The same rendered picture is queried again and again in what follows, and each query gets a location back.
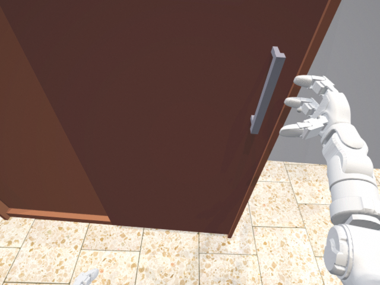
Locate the robot left hand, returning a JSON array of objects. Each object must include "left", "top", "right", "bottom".
[{"left": 73, "top": 268, "right": 99, "bottom": 285}]

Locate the right robot upper arm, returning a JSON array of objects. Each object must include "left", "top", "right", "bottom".
[{"left": 324, "top": 224, "right": 380, "bottom": 285}]

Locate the handle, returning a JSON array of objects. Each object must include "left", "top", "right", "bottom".
[{"left": 250, "top": 46, "right": 286, "bottom": 134}]

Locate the robot right hand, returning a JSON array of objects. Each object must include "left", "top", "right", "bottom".
[{"left": 279, "top": 75, "right": 351, "bottom": 140}]

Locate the wardrobe door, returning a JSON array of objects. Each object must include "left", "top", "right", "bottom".
[
  {"left": 0, "top": 6, "right": 107, "bottom": 216},
  {"left": 0, "top": 0, "right": 328, "bottom": 235}
]

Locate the right robot forearm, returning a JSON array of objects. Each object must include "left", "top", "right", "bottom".
[{"left": 321, "top": 123, "right": 380, "bottom": 231}]

